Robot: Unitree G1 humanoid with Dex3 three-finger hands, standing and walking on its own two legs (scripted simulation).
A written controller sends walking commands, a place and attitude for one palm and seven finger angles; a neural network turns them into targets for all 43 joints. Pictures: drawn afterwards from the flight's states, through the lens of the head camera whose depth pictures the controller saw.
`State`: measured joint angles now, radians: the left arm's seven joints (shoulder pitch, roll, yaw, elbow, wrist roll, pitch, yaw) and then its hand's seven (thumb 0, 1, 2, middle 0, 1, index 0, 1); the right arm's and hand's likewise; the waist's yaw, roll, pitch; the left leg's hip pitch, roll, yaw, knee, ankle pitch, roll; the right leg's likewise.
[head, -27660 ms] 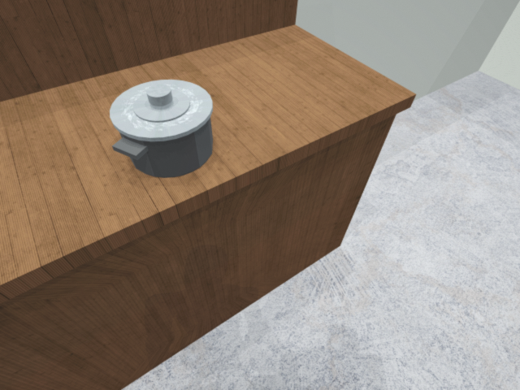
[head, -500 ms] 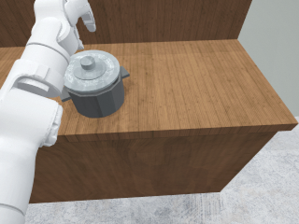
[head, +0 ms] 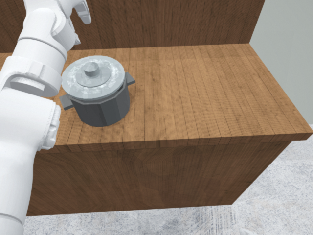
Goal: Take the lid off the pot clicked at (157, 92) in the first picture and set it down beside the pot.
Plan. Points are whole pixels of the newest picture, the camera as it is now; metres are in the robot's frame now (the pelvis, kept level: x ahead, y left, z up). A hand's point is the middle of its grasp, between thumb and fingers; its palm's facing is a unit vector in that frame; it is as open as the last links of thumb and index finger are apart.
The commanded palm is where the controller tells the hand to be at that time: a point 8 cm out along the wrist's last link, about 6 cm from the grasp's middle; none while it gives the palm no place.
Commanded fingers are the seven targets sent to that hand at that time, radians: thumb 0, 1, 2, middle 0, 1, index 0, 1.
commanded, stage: draw the hand back to the body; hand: left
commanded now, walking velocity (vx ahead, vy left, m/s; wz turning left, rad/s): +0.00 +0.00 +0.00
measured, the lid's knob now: (91, 69) +0.53 +0.17 +0.16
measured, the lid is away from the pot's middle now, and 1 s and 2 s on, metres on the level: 0.03 0.03 0.03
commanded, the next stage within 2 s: none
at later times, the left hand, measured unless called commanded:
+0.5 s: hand (52, 51) +0.43 +0.19 +0.27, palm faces -0.11 -0.08 -0.99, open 9.9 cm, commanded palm +0.39 +0.19 +0.32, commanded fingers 0.00 -0.19 1.25 -0.82 -0.22 -0.77 -0.20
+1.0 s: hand (63, 50) +0.36 +0.14 +0.31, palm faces +0.19 -0.97 -0.17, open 9.4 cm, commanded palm +0.32 +0.20 +0.30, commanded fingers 0.00 0.30 1.09 -0.54 -0.25 -0.51 -0.25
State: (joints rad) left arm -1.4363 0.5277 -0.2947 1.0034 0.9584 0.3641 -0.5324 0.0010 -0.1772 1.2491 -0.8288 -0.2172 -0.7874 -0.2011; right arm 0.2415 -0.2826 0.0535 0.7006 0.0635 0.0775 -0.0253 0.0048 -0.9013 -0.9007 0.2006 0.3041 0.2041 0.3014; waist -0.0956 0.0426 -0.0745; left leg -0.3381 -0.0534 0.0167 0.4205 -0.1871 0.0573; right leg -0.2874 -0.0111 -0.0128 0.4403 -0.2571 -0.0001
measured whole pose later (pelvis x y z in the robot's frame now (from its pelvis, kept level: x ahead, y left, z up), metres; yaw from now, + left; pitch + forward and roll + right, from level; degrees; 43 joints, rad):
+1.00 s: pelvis +0.00 -0.02 +0.00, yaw -3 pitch -3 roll +0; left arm -0.49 0.39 0.25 -0.01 -0.10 -0.06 0.04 0.00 0.05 1.17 -0.69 -0.24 -0.66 -0.22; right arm 0.21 -0.24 0.06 0.67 0.03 0.00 -0.04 0.01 -0.90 -0.90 0.20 0.30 0.21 0.30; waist -0.01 0.03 0.04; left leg -0.13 0.00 0.05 0.39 -0.21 0.02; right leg -0.09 0.04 0.03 0.39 -0.25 -0.04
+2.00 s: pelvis +0.00 -0.02 +0.00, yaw -2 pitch -6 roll -1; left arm 0.22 0.37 0.37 -0.50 -0.14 -0.14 0.07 0.01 0.89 0.90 -0.21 -0.30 -0.21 -0.30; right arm 0.15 -0.23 0.03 0.68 0.01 -0.06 -0.06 0.01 -0.90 -0.90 0.20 0.30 0.20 0.30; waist 0.05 0.05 0.03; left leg -0.07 0.01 0.03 0.40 -0.22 0.01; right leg 0.00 0.05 0.00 0.34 -0.23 -0.04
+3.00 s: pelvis -0.13 -0.08 -0.02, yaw -1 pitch -2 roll +6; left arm 0.31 0.20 0.04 0.97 0.02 0.08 0.07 0.01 0.93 0.90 -0.20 -0.30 -0.21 -0.30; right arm 0.51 -0.22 -0.01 1.03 -0.04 0.06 -0.02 0.00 -0.91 -0.90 0.20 0.30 0.20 0.30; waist -0.04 0.05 0.04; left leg -0.02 -0.05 0.17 0.39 -0.36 0.07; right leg -0.55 0.03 -0.08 0.58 -0.27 -0.01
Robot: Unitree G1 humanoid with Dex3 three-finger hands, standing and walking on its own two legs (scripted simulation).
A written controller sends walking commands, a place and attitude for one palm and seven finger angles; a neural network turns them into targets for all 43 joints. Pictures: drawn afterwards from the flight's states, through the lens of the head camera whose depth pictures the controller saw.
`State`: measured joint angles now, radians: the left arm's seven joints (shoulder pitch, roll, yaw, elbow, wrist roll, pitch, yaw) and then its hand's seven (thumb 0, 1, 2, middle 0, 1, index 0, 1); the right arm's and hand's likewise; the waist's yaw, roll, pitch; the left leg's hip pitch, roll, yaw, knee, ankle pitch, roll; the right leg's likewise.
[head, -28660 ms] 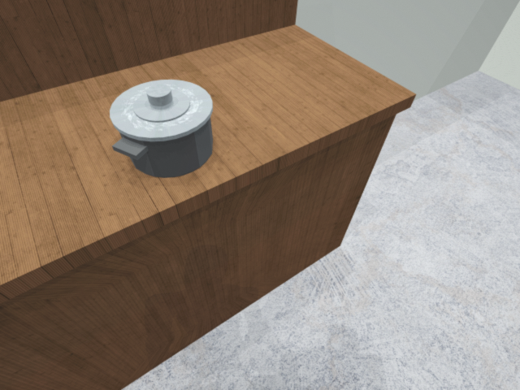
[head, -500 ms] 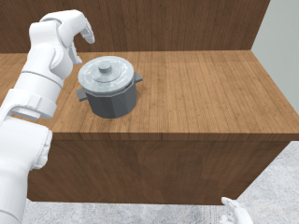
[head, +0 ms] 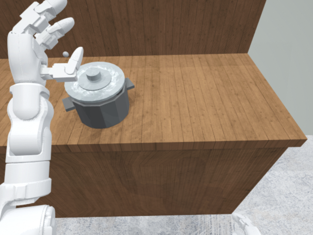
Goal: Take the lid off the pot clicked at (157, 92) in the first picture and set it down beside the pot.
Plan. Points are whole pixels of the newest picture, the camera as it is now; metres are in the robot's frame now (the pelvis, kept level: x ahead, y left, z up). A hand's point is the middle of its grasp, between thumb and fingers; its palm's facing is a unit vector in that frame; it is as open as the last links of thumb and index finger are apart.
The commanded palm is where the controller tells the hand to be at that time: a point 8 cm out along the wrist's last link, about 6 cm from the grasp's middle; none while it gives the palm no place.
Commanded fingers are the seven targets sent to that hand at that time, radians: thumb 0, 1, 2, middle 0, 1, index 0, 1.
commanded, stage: draw the hand back to the body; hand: left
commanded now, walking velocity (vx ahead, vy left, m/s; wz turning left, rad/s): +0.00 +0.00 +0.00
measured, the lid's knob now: (93, 73) +0.52 +0.22 +0.16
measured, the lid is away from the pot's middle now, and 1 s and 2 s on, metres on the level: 0.03 0.03 0.03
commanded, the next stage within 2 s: come to a stop and stand still in 1.30 s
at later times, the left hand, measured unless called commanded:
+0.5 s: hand (38, 93) +0.26 +0.20 +0.29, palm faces +0.40 -0.90 -0.18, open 7.8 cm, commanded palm +0.22 +0.25 +0.27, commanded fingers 0.00 0.90 0.90 -0.20 -0.30 -0.20 -0.30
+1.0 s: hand (7, 136) +0.20 +0.23 +0.26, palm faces +0.45 -0.86 -0.26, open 7.4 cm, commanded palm +0.14 +0.28 +0.25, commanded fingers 0.00 0.90 0.90 -0.20 -0.30 -0.20 -0.30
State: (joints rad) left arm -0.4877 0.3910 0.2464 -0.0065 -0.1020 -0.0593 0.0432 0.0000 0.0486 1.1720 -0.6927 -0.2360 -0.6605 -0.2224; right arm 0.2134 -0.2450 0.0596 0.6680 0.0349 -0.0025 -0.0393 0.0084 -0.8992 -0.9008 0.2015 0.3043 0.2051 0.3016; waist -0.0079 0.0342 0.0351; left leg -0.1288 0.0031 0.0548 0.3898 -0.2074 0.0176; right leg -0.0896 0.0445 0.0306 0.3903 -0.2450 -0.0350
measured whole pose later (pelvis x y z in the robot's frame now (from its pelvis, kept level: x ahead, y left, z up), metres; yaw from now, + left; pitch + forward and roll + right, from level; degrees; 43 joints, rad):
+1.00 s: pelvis +0.00 +0.00 +0.00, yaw +2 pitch -6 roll -1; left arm 0.22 0.37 0.37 -0.50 -0.14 -0.14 0.07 0.01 0.89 0.90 -0.21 -0.30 -0.21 -0.30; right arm 0.15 -0.23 0.03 0.68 0.01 -0.06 -0.06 0.01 -0.90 -0.90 0.20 0.30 0.20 0.30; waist 0.05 0.05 0.03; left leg -0.07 0.01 0.03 0.40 -0.22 0.01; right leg 0.00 0.05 0.00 0.34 -0.23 -0.04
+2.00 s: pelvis -0.13 -0.06 -0.02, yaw +2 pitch -2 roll +6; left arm 0.31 0.20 0.04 0.97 0.02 0.08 0.07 0.01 0.93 0.90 -0.20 -0.30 -0.21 -0.30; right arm 0.51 -0.22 -0.01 1.03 -0.04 0.06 -0.02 0.00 -0.91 -0.90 0.20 0.30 0.20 0.30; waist -0.04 0.05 0.04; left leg -0.02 -0.05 0.17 0.39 -0.36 0.07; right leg -0.55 0.03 -0.08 0.58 -0.27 -0.01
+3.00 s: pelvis -0.33 -0.30 -0.01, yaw +4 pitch +1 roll +2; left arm 0.31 0.13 0.03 0.99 0.01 0.00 0.03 0.01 0.91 0.90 -0.20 -0.30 -0.21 -0.30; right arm 0.28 -0.19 -0.01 0.99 -0.01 0.01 -0.02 0.00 -0.90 -0.90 0.20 0.30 0.20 0.30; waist 0.01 0.07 0.03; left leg -0.15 0.00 -0.05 0.40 -0.27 -0.01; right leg -0.28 0.08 0.03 0.49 -0.22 -0.08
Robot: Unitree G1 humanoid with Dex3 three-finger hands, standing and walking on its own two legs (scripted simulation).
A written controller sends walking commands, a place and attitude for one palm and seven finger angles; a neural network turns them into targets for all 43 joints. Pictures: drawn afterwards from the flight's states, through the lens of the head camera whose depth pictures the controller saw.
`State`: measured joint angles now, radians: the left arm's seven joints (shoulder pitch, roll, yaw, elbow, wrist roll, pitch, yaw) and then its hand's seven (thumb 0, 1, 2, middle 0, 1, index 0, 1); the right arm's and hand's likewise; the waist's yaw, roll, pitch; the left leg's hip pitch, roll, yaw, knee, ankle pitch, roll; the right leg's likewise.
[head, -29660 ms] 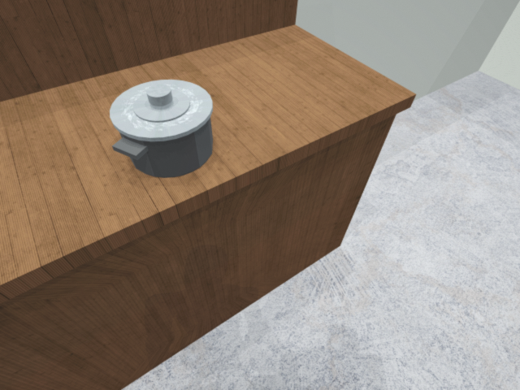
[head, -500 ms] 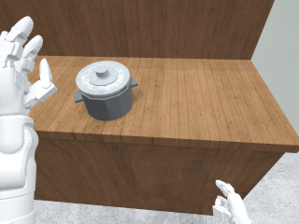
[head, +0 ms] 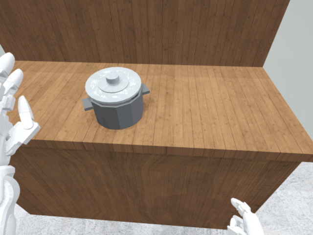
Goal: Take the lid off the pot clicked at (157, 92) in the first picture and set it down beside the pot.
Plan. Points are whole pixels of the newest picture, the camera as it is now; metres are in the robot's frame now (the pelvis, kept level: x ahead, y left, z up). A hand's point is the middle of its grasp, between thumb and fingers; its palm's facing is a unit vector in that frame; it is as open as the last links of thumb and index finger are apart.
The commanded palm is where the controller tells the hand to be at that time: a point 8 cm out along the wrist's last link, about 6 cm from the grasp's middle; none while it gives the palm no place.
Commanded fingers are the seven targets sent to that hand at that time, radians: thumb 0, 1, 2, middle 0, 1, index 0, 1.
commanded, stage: draw the hand back to the body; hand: left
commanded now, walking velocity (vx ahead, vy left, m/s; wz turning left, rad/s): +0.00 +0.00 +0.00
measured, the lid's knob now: (112, 77) +0.52 +0.21 +0.16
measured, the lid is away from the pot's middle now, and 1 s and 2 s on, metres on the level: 0.03 0.03 0.03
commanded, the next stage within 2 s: come to a stop and stand still in 0.30 s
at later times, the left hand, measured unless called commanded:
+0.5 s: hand (31, 161) +0.20 +0.28 +0.15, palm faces +0.40 -0.84 -0.37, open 7.4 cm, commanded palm none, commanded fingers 0.00 0.90 0.90 -0.20 -0.30 -0.20 -0.30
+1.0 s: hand out of the picture -0.10 +0.17 -0.16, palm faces +0.03 -0.90 -0.43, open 7.3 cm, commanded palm none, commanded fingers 0.00 0.90 0.90 -0.20 -0.30 -0.20 -0.30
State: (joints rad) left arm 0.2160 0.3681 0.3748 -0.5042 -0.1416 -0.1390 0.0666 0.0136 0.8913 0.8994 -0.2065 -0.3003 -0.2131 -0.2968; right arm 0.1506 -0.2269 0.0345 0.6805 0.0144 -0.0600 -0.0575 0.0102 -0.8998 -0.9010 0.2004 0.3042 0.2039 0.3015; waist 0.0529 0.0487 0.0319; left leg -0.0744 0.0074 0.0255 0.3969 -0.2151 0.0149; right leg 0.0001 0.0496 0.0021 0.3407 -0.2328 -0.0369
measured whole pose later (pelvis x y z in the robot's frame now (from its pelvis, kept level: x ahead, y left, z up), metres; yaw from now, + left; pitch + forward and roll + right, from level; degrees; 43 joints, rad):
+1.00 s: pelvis -0.13 -0.06 -0.02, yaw +1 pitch -2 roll +6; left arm 0.31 0.20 0.04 0.97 0.02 0.08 0.07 0.01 0.93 0.90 -0.20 -0.30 -0.21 -0.30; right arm 0.51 -0.22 -0.01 1.03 -0.04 0.06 -0.02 0.00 -0.91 -0.90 0.20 0.30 0.20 0.30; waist -0.04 0.05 0.04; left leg -0.02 -0.05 0.17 0.39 -0.36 0.07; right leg -0.55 0.03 -0.08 0.58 -0.27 -0.01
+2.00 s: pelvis -0.34 -0.29 -0.01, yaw +2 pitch +1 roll +2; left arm 0.31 0.13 0.03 0.99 0.01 0.00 0.03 0.01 0.91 0.90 -0.20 -0.30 -0.21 -0.30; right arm 0.28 -0.19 -0.01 0.99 -0.01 0.01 -0.02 0.00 -0.90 -0.90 0.20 0.30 0.20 0.30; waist 0.01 0.07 0.03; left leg -0.15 0.00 -0.05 0.40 -0.27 -0.01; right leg -0.28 0.08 0.03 0.49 -0.22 -0.08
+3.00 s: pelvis -0.35 -0.25 -0.01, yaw +0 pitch -1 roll +1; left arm 0.32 0.13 0.00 1.08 0.00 -0.01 0.03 0.01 0.92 0.90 -0.20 -0.30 -0.20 -0.29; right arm 0.34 -0.14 0.01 1.11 -0.01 -0.03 -0.04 0.00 -0.90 -0.90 0.20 0.30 0.20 0.30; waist -0.01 0.04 0.01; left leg -0.14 -0.02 0.00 0.44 -0.30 0.00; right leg -0.26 0.07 0.08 0.49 -0.22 -0.04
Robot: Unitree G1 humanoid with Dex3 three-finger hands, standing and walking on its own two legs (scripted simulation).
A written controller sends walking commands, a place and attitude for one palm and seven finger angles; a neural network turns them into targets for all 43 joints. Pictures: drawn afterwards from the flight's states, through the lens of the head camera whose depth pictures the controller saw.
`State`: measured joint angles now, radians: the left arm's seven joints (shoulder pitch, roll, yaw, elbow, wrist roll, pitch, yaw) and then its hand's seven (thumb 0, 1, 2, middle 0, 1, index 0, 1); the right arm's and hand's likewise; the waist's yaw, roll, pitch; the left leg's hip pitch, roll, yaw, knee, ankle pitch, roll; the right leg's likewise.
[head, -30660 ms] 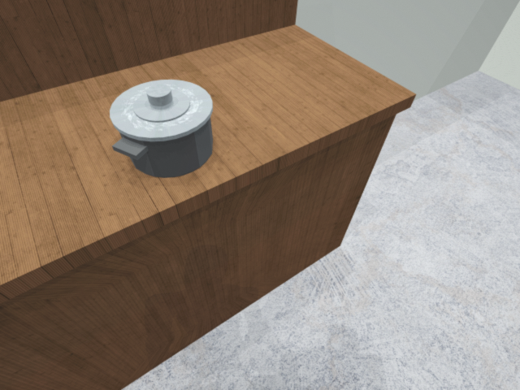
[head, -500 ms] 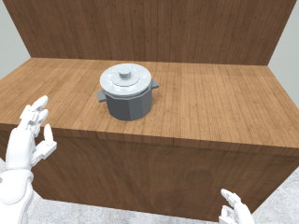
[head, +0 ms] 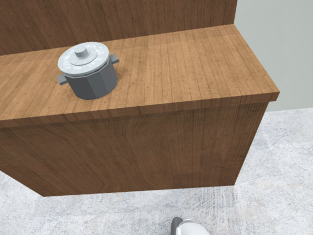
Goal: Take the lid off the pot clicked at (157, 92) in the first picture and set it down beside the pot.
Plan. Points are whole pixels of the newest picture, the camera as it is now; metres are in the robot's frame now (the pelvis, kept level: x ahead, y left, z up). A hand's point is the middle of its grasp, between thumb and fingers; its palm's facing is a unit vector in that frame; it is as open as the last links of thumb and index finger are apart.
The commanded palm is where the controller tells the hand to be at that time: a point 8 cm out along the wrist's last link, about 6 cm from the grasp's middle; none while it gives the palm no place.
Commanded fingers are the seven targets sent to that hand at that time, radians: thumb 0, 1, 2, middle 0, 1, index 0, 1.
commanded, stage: come to a stop and stand still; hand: left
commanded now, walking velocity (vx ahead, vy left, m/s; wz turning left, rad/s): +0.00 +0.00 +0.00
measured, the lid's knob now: (80, 51) +0.65 +0.26 +0.18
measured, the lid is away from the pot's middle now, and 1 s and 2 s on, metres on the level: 0.03 0.03 0.03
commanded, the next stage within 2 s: look again from close up in 1.06 s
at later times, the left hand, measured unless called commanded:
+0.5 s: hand out of the picture -0.04 +0.07 -0.13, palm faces +0.10 -0.94 -0.31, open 7.3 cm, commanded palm none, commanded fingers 0.00 0.90 0.90 -0.20 -0.30 -0.20 -0.30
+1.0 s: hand out of the picture -0.21 -0.04 -0.14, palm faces +0.10 -0.96 -0.28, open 7.4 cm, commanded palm none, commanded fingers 0.00 0.90 0.90 -0.20 -0.30 -0.20 -0.30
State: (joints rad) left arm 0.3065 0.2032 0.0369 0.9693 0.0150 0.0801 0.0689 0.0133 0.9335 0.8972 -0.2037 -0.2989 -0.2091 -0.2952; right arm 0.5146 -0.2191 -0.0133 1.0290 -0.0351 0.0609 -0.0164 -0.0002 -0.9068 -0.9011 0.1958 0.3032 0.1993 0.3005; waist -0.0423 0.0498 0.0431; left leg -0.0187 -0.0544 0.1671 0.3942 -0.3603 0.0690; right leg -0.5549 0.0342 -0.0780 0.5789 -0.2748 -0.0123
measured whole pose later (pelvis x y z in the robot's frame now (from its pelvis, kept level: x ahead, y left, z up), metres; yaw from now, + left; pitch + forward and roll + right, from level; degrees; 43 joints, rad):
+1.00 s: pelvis -0.22 -0.22 +0.02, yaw +2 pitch +1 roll +2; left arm 0.31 0.13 0.03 0.99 0.01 0.00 0.03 0.01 0.91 0.90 -0.20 -0.30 -0.21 -0.30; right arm 0.28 -0.19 -0.01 0.99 -0.01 0.01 -0.02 0.00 -0.90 -0.90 0.20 0.30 0.20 0.30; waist 0.01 0.07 0.03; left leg -0.15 0.00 -0.05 0.40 -0.27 -0.01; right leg -0.28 0.08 0.03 0.49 -0.22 -0.08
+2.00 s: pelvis -0.22 -0.19 +0.02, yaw +0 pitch -1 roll +1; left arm 0.32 0.13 0.00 1.08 0.00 -0.01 0.03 0.01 0.92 0.90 -0.20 -0.30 -0.20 -0.29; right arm 0.34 -0.14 0.01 1.11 -0.01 -0.03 -0.04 0.00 -0.90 -0.90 0.20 0.30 0.20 0.30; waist -0.01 0.04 0.01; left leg -0.14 -0.02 0.00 0.44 -0.30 0.00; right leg -0.26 0.07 0.08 0.49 -0.22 -0.04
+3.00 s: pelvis +0.03 -0.17 +0.03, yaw +1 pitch +0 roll +3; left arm 0.37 0.15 0.06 1.03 0.02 -0.07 0.02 0.00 0.92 0.90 -0.20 -0.30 -0.21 -0.29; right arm 0.18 -0.22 -0.05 0.98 -0.02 0.02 0.02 0.00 -0.91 -0.90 0.19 0.30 0.20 0.30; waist 0.03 0.00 0.07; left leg -0.61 0.11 0.03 0.90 -0.15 -0.05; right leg -0.16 -0.05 -0.15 0.42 -0.26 -0.06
